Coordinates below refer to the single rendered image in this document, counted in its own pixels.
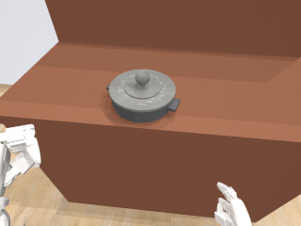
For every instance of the robot right hand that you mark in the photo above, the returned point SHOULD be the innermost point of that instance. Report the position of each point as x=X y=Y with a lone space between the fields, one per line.
x=236 y=213

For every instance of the left robot forearm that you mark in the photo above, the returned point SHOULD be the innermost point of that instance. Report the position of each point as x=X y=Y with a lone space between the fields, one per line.
x=4 y=216

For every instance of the robot left hand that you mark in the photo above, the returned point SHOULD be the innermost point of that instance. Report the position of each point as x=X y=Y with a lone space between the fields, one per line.
x=21 y=140

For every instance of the table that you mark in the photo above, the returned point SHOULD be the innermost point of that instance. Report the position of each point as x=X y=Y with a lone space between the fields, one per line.
x=236 y=66

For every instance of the knob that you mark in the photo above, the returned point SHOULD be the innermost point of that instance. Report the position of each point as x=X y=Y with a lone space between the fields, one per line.
x=142 y=77

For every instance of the pot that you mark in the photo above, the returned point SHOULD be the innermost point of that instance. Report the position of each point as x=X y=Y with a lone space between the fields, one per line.
x=143 y=117

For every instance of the lid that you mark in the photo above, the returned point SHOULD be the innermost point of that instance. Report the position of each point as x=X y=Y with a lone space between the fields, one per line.
x=129 y=95

